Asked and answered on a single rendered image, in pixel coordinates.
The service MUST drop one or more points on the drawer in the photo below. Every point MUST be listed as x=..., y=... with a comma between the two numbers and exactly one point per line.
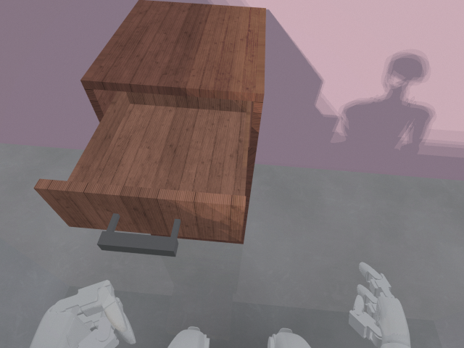
x=155, y=158

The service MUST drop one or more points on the robot left thigh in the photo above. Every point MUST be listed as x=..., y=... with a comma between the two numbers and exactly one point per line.
x=190, y=339

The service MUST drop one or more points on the robot left hand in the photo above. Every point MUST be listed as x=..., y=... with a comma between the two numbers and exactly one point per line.
x=62, y=327

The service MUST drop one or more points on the robot thigh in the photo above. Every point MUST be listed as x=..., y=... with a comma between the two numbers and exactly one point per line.
x=287, y=340
x=190, y=339

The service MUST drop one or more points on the robot right hand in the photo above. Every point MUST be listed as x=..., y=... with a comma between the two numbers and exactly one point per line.
x=385, y=321

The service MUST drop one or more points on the handle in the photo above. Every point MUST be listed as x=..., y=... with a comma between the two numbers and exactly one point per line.
x=139, y=243

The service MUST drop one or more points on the robot right thigh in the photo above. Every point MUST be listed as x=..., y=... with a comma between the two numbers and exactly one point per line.
x=287, y=340

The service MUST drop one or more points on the cabinet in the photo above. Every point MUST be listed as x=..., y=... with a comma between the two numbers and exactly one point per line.
x=185, y=49

